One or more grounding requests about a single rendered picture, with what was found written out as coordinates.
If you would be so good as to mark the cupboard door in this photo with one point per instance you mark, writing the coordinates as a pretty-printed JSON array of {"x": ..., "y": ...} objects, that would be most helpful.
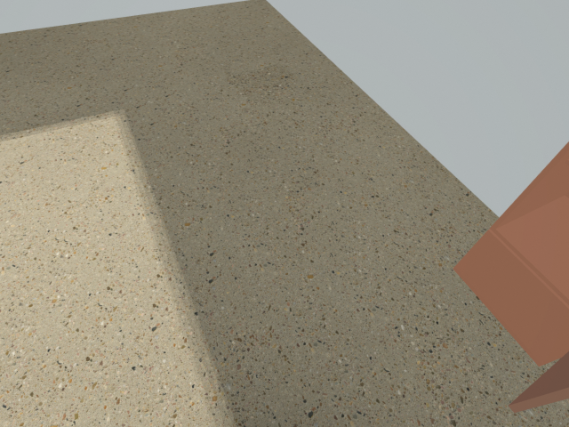
[{"x": 551, "y": 387}]

